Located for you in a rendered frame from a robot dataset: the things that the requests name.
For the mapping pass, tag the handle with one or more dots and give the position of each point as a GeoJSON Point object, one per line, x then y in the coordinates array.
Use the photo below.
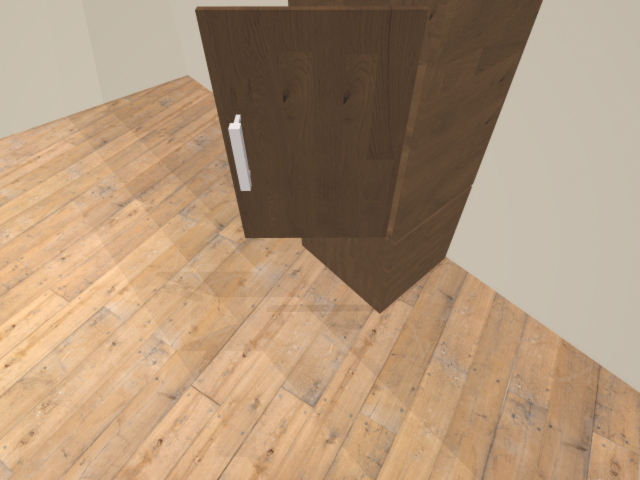
{"type": "Point", "coordinates": [239, 152]}

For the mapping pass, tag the cupboard door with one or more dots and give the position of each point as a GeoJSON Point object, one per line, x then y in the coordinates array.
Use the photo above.
{"type": "Point", "coordinates": [324, 94]}

